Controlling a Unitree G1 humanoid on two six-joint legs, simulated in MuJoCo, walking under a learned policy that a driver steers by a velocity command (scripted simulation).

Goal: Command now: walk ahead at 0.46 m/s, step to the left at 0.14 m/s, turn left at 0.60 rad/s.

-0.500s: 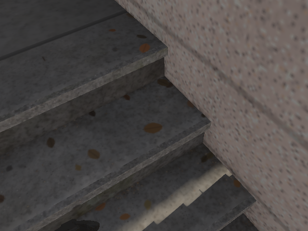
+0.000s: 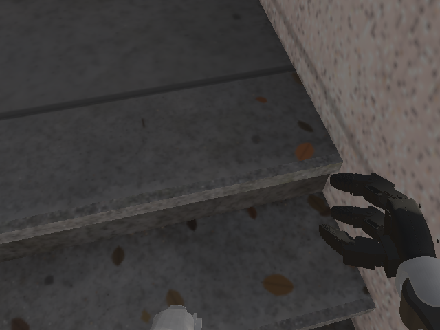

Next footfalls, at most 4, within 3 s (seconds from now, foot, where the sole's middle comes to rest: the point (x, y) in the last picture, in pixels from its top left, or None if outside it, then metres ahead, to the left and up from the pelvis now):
0.02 left None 0.15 0.12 -0.62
0.44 right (237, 265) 0.47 0.00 -0.46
0.86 left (120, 292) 0.40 0.26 -0.46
1.36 right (208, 158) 0.65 0.08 -0.29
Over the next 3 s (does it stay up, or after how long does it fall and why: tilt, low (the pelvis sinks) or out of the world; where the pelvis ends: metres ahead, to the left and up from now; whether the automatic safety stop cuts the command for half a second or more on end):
stays up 0.96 0.59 0.48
